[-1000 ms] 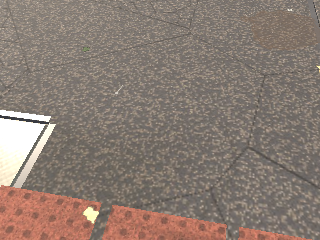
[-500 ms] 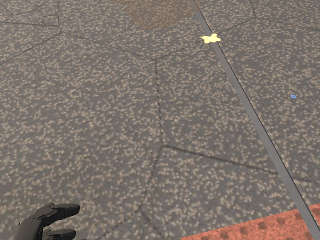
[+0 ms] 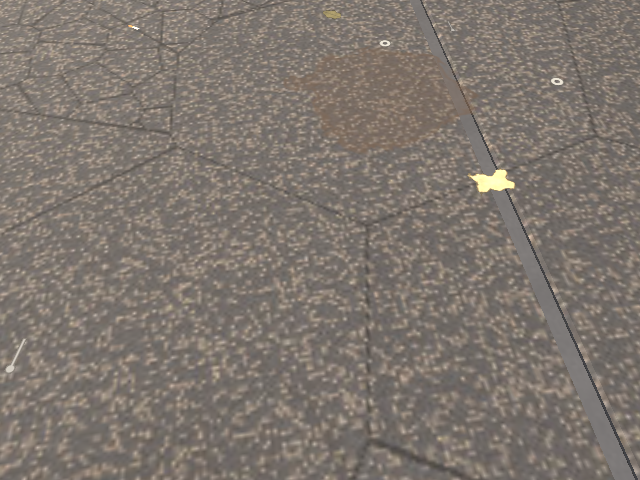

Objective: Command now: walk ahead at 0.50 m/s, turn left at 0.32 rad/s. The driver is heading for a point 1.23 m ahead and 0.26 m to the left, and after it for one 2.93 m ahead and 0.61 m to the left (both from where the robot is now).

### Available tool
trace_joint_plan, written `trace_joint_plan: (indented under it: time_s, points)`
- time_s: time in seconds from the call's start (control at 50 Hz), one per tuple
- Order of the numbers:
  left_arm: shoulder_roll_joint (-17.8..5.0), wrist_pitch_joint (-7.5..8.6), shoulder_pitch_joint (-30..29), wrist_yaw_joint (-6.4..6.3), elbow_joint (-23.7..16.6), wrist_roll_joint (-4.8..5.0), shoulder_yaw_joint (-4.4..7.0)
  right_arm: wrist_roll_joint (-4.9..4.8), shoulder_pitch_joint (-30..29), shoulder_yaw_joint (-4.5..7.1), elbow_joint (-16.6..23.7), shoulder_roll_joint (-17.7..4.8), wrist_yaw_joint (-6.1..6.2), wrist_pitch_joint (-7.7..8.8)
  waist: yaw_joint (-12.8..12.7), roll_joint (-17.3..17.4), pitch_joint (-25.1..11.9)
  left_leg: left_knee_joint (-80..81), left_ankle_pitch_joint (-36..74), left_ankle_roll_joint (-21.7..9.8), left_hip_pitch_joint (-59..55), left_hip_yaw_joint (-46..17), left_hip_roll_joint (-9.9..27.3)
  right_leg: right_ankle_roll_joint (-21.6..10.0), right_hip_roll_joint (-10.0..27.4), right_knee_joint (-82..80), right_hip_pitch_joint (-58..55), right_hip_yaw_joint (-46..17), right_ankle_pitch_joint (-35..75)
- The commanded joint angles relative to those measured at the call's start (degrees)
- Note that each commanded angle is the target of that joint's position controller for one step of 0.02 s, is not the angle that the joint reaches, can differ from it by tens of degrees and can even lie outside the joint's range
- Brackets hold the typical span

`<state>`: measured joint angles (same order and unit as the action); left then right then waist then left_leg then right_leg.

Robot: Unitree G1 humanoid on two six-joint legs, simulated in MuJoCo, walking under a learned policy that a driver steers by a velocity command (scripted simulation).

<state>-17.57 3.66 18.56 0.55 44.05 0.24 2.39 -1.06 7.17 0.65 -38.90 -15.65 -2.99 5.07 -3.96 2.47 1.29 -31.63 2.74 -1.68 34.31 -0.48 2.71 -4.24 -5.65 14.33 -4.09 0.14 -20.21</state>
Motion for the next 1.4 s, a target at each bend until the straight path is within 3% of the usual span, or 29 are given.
trace_joint_plan:
  time_s: [0.02,0.06,0.08,0.1,0.12,0.14,0.16,0.2,0.26,0.36,0.44,0.5,0.52,0.54,0.56,0.58,0.6,0.68,0.86,0.96,1.02,1.04,1.06,1.08,1.1,1.12,1.16,1.24,1.4]
  points:
    - [-10.35,-0.68,1.17,-0.89,-1.6,-0.09,2.85,0.17,-3.81,2.17,6.0,-6.65,-0.74,0.93,1.25,-6.41,-0.81,0.66,-8.58,-3.18,-0.88,2.47,-3.21,-5.11,18.46,6.73,-4.19,-2.95,52.08]
    - [-10.19,-1.47,-0.62,-1.84,-2.78,-0.48,2.48,0.2,10.39,4.8,3.35,-11.48,0.08,0.5,9.36,-5.69,-10.16,2.4,-5.16,-7.04,-22.93,1.98,-4.89,-1.89,15.26,27.05,3.37,1.12,61.52]
    - [-6.25,-0.24,4.4,-1.77,-5.2,-1.45,0.95,0.75,17.6,6.7,3.02,-18.24,0.66,0.09,9.19,4.22,-19.04,0.2,-4.15,-15.88,-47.58,-20.27,9.24,2.28,9.53,49.02,25.53,3.4,39.7]
    - [-3.33,1.22,5.16,-0.91,-4.74,-1.81,-0.36,-0.44,19.31,6.14,2.51,-15.22,0.81,-0.07,9.02,11.52,-25.09,9.41,-10.92,-22.46,-58.95,-44.31,17.01,4.98,-0.39,63.01,40.73,-2.49,-9.25]
    - [-8.39,2.73,0.43,0.16,-6.14,0.4,0.79,-0.37,18.81,4.9,2.56,-11.26,1.1,-0.38,10.98,5.98,-20.59,12.01,-18.34,-19.21,-57.39,-40.99,15.41,3.92,3.54,65.89,47.45,-8.37,-8.19]
    - [-8.44,3.6,-4.73,0.59,-8.15,1.71,0.61,0.06,15.46,4.67,3.36,-10.42,1.37,-0.64,10.48,1.93,-13.31,12.98,-17.83,-17.05,-49.94,-33.76,13.49,3.29,6.3,63.49,49.28,-7.54,-4.51]
    - [-7.71,4.05,-7.07,0.57,-8.99,0.75,0.41,0.34,12.14,4.46,3.84,-9.92,1.44,-0.86,8.31,-2.9,-6.7,14.71,-12.27,-15.95,-40.58,-28.72,11.34,3.27,8.07,57.57,48.62,-6.41,-1.85]
    - [-7.5,3.42,-6.09,0.19,-9.0,-1.03,0.88,1.05,8.26,3.97,5.12,-8.79,1.8,-0.91,4.6,-1.61,-3.07,17.29,-2.8,-15.44,-30.13,-23.68,7.92,4.61,10.12,50.65,42.38,-5.88,1.05]
    - [-5.45,2.15,-4.41,-0.25,-8.47,-1.41,0.25,0.62,7.08,4.36,4.59,-9.8,2.56,-0.91,2.84,0.33,-1.83,18.96,3.84,-15.91,-21.97,-18.25,5.68,7.87,10.0,42.3,38.95,-3.62,3.13]
    - [-3.14,2.5,-15.48,-0.03,-10.67,-0.88,-0.78,-0.18,10.94,5.24,2.19,-11.89,3.76,-1.82,7.24,1.69,-1.19,17.6,-3.54,-11.08,-16.09,-14.18,1.16,9.34,5.83,21.28,30.44,-2.45,23.84]
    - [-5.95,3.17,-17.09,0.35,-11.22,0.14,0.62,-0.71,13.05,5.32,0.96,-11.3,4.03,-2.49,6.83,3.44,-1.83,12.41,-10.11,-8.89,-22.38,-21.17,3.9,7.42,5.57,14.98,27.99,-5.86,22.08]
    - [-8.07,3.73,-9.61,0.0,-9.5,0.07,2.34,-0.21,12.01,4.85,1.33,-9.17,3.86,-2.89,2.28,4.32,-4.13,3.83,-8.75,-6.09,-22.77,-22.53,2.31,3.6,6.42,11.56,17.11,-4.78,16.78]
    - [-10.51,3.93,-2.72,-0.45,-9.08,-0.88,3.21,0.35,12.25,3.59,2.14,-5.7,3.51,-2.7,-0.88,0.08,-10.64,-9.24,-12.82,-4.12,-18.45,-18.87,-0.93,0.22,13.81,11.94,5.01,-11.23,13.28]
    - [-15.39,3.13,3.05,-0.6,-7.61,-1.78,4.54,-0.61,19.28,2.23,3.71,-1.63,3.47,-2.2,0.8,-15.97,-18.79,-28.56,-32.15,-0.08,-0.35,-10.08,-9.1,-8.66,26.98,8.06,-14.06,-34.67,1.34]
    - [-12.47,2.66,4.15,-0.05,-6.97,-0.44,4.19,-1.33,20.08,2.81,3.49,-6.0,3.6,-2.03,0.49,-18.79,-17.64,-38.78,-36.55,0.95,9.03,-9.67,-5.57,-10.37,30.35,3.38,-14.11,-47.6,-12.93]
    - [-8.59,2.44,1.53,-0.21,-7.63,-0.17,3.19,-1.27,15.27,4.0,3.24,-10.06,3.67,-2.35,-0.78,-12.15,-10.14,-42.43,-31.21,1.39,11.4,-9.87,-3.13,-7.98,27.88,2.15,-7.83,-40.06,-14.61]
    - [-7.09,2.1,-1.1,-0.34,-7.82,-0.5,2.67,-0.58,11.46,4.26,3.89,-10.45,3.77,-2.7,-0.45,-8.24,-5.66,-42.28,-26.96,1.71,10.42,-7.77,-1.28,-6.18,25.43,2.03,-1.54,-31.37,-7.09]
    - [-4.16,2.43,-4.42,-0.59,-6.03,-0.84,1.92,-0.6,9.34,4.15,4.87,-6.64,2.97,-3.55,2.32,-9.84,-0.51,-35.95,-20.16,2.12,4.94,-5.66,2.72,-5.43,19.58,-2.75,9.83,-13.98,10.64]
    - [-8.29,2.1,-1.24,-0.19,-0.29,0.49,2.95,0.14,-2.62,2.07,7.65,-2.2,1.22,-2.17,-0.13,-5.49,2.3,-9.24,-3.56,1.8,2.25,-1.52,1.62,-6.39,18.67,-6.03,8.47,0.04,23.71]
    - [-10.37,0.31,3.44,-0.07,3.66,2.02,3.2,0.07,-8.16,2.44,10.2,-3.77,0.2,-1.28,0.3,-6.72,3.45,-0.18,-9.7,-1.13,-1.58,1.04,-0.42,-5.51,21.76,-2.04,1.74,-1.87,32.91]
    - [-9.94,-0.09,2.08,-0.5,3.82,1.72,2.47,0.77,10.06,5.87,5.06,-10.32,1.3,-1.17,11.02,-6.57,-8.66,3.57,-5.5,-4.95,-32.48,1.39,-1.76,-1.44,16.82,20.03,10.45,1.61,44.61]
    - [-4.61,0.53,2.95,-0.34,1.53,-0.01,0.64,2.1,19.21,7.15,3.82,-15.6,2.48,-1.74,13.15,2.7,-18.32,1.92,-5.72,-9.75,-52.63,-16.1,13.12,1.8,11.5,40.6,27.63,3.79,21.26]
    - [-1.42,1.44,7.8,-0.15,1.61,0.62,-0.48,2.22,18.87,6.71,4.15,-16.03,2.52,-1.87,10.14,12.26,-25.71,9.56,-13.37,-15.74,-58.6,-37.75,22.65,3.51,4.47,54.36,39.81,-3.51,-14.15]
    - [-7.79,1.58,3.4,-0.01,1.8,2.28,1.46,1.75,16.76,5.4,3.97,-10.79,2.35,-1.66,11.56,5.91,-18.6,11.75,-17.42,-13.51,-52.57,-32.88,20.31,3.46,7.38,58.92,44.76,-7.56,-12.18]
    - [-8.18,1.62,-0.01,0.05,0.42,2.83,1.84,1.07,13.47,4.7,3.38,-8.89,2.23,-1.36,9.97,5.7,-10.38,13.4,-15.69,-11.6,-45.14,-23.63,17.96,3.16,9.73,57.84,46.83,-5.86,-7.12]
    - [-7.08,1.43,-1.56,-0.3,0.54,2.18,1.82,1.0,10.05,4.23,2.97,-7.02,2.0,-1.02,8.03,3.1,-6.78,15.47,-13.37,-10.29,-38.61,-18.3,15.21,3.42,11.71,55.48,45.26,-5.09,-2.55]
    - [-5.32,-0.02,0.67,-0.48,1.52,1.62,2.07,1.57,5.92,3.82,2.39,-4.56,1.67,0.12,4.46,4.73,-3.34,20.02,-8.67,-9.3,-29.69,-10.47,12.3,4.22,13.81,52.94,39.46,-5.58,3.68]
    - [-2.32,-1.96,-1.13,-0.7,0.6,1.53,1.86,2.15,4.6,4.59,-0.26,-5.11,2.19,1.77,2.82,2.03,0.34,24.26,-0.73,-9.8,-25.64,-1.71,12.19,5.72,13.96,48.85,41.1,-6.46,9.96]
    - [-0.83,-1.48,-14.87,2.03,-4.94,0.92,0.73,0.89,9.08,6.12,-4.45,-9.43,3.71,0.41,7.15,-0.82,4.86,24.7,1.07,-7.82,-32.93,8.95,13.24,3.46,12.57,25.86,42.59,-1.33,22.25]
